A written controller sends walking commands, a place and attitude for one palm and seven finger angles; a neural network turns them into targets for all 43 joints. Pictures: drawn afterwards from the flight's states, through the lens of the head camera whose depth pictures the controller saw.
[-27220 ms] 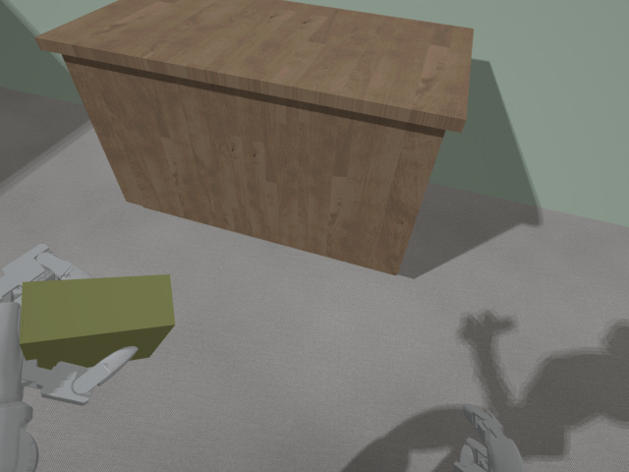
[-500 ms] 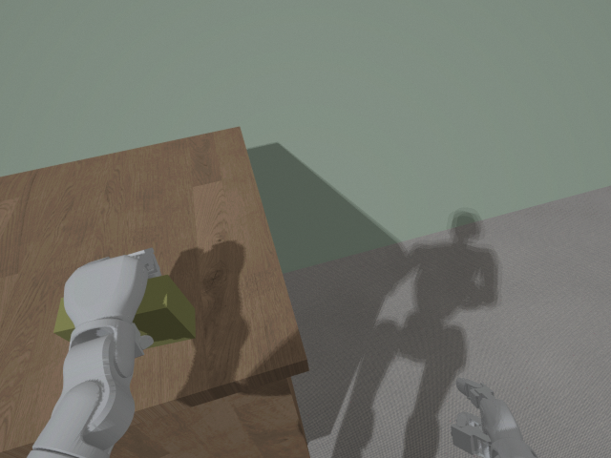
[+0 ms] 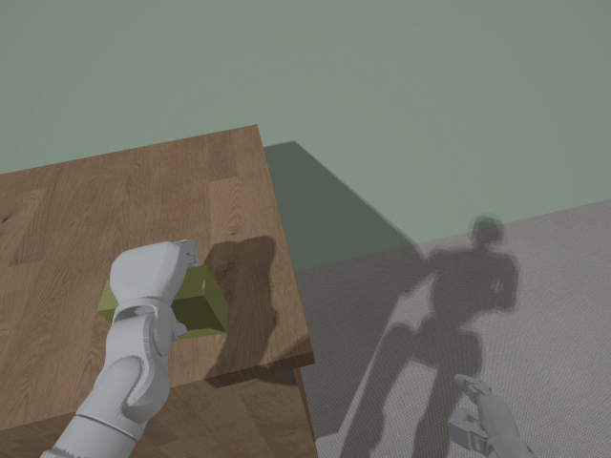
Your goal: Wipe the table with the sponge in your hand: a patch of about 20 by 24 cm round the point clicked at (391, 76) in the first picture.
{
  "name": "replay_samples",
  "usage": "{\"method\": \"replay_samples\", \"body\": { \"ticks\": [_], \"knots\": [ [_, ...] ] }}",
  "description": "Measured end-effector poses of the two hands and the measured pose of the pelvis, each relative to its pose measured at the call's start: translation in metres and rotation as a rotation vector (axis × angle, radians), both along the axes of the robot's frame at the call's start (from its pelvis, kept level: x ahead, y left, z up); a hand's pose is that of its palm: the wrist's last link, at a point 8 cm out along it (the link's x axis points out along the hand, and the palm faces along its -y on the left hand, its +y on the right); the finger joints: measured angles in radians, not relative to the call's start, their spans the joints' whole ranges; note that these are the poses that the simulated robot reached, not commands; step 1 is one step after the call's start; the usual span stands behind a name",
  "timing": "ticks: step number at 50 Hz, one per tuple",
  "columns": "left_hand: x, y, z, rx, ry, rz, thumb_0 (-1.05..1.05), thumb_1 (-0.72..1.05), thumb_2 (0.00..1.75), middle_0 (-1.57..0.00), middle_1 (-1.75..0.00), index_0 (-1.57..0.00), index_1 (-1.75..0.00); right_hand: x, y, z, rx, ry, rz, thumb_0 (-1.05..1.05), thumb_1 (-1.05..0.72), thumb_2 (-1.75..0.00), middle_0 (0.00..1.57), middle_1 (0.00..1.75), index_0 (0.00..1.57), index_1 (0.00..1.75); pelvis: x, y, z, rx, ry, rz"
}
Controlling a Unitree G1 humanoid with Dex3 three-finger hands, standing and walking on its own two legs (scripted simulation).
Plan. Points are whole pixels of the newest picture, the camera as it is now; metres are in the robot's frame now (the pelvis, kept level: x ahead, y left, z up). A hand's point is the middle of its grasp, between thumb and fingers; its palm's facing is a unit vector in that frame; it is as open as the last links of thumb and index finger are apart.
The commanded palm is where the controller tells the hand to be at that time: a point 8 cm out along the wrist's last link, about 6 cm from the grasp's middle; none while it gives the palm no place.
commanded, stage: slide across to the third lane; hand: left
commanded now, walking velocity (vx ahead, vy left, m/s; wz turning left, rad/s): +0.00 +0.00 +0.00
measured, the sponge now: (173, 313) +0.28 +0.25 +0.04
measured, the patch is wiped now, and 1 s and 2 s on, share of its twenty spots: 0.75 0.80 0.80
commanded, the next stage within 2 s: wipe forward along the third lane in 1.10 s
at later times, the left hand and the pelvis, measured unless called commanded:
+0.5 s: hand (182, 290) +0.29 +0.22 +0.08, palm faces +0.02 -0.03 -1.00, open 9.2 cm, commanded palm +0.27 +0.20 +0.13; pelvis -0.02 +0.00 +0.00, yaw +0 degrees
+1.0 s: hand (188, 287) +0.29 +0.22 +0.08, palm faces +0.02 -0.02 -1.00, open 9.2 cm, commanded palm +0.27 +0.19 +0.13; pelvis -0.02 +0.00 +0.00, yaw +1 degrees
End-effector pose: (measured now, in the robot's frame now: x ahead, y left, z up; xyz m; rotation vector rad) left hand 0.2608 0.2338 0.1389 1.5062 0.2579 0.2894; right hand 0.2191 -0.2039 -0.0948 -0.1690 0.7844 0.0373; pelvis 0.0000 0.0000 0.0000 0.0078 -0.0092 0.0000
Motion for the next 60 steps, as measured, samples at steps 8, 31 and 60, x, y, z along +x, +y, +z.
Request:
{"method": "replay_samples", "body": {
  "ticks": [8,31,60],
  "knots": [
    [0.000,-0.008,0.000,0.002,-0.009,0.000,0.02,-0.45,1.05,-0.75,-1.45,-0.85,-1.41,-0.004,0.004,0.002,0.008,0.000,0.006,0.01,-0.91,-0.90,0.19,0.30,0.20,0.30,-0.006,0.001,0.000,-0.001,-0.007,0.002],
    [0.010,-0.015,-0.002,0.011,0.015,-0.020,0.00,-0.46,1.05,-0.77,-1.43,-0.86,-1.39,-0.029,0.005,-0.006,-0.002,0.047,-0.002,0.01,-0.91,-0.90,0.19,0.30,0.20,0.30,-0.020,0.005,0.001,0.001,-0.013,0.006],
    [0.014,-0.025,-0.002,0.021,0.006,-0.023,0.00,-0.46,1.06,-0.77,-1.44,-0.86,-1.39,-0.014,0.004,-0.001,0.017,0.026,0.014,0.01,-0.91,-0.90,0.19,0.30,0.20,0.30,-0.013,0.000,0.000,0.003,-0.007,0.009]
  ]
}}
